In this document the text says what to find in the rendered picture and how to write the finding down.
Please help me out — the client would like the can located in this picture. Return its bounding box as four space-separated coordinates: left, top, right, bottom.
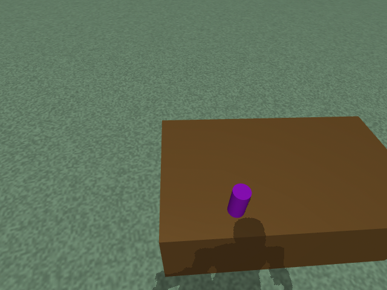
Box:
227 184 252 218

